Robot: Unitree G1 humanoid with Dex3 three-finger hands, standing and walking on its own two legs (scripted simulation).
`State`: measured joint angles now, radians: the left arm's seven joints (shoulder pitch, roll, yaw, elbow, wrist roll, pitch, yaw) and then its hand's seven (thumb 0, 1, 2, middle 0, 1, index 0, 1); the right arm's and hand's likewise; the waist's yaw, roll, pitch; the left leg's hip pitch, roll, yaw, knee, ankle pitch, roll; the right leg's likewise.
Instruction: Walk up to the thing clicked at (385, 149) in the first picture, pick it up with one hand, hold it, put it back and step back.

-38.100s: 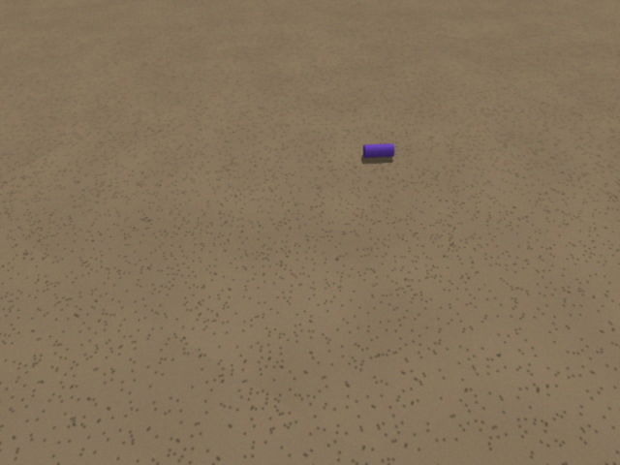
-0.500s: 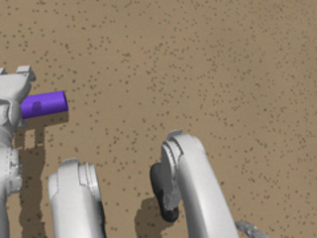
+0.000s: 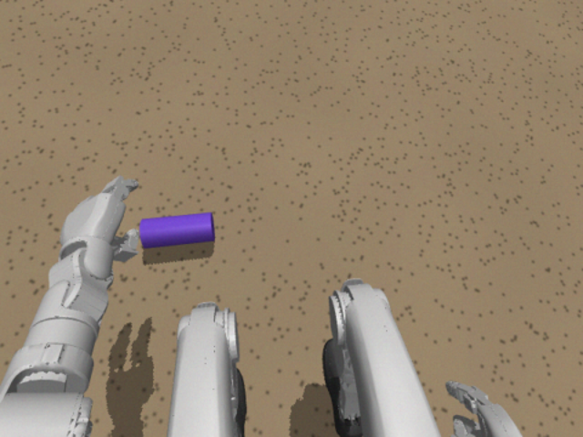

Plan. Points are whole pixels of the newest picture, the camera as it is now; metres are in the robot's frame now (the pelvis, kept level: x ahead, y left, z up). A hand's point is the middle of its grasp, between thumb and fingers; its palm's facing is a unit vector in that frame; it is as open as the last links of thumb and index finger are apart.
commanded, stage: home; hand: left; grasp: from above
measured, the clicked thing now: (178, 230) +0.51 +0.21 -0.41
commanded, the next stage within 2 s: none
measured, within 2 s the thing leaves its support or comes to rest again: neither
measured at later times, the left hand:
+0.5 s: hand (85, 328) +0.28 +0.18 +0.08, palm faces -0.01 -0.94 -0.33, open 7.4 cm
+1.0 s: hand out of the picture +0.23 +0.19 +0.23, palm faces +0.12 -0.97 -0.21, open 7.4 cm
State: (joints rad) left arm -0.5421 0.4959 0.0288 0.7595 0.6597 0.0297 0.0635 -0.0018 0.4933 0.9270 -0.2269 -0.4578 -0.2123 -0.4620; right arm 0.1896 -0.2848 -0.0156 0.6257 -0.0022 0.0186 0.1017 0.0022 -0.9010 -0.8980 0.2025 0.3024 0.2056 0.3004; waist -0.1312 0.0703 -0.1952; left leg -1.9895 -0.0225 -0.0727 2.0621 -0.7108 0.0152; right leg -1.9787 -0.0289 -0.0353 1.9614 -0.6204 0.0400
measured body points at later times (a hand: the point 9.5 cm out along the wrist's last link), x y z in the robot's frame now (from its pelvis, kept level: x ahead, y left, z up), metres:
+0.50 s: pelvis +0.03 -0.01 +0.18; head +0.14 +0.01 +0.61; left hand +0.27 +0.23 +0.10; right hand +0.23 -0.24 +0.09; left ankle +0.06 +0.11 -0.41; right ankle +0.10 -0.14 -0.41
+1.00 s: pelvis +0.09 +0.00 +0.27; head +0.10 +0.00 +0.72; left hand +0.22 +0.24 +0.24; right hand +0.27 -0.24 +0.21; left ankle +0.06 +0.11 -0.41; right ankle +0.10 -0.14 -0.41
